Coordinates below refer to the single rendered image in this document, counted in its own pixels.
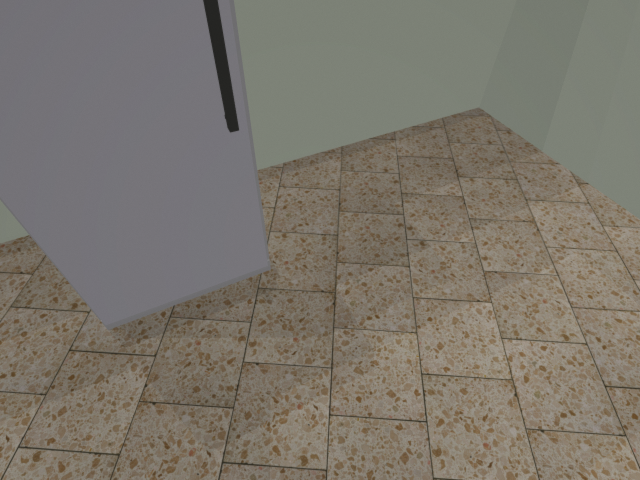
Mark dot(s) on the fridge door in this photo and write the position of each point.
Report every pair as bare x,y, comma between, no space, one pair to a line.
115,153

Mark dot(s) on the handle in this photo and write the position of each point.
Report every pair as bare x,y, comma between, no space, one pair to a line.
221,62

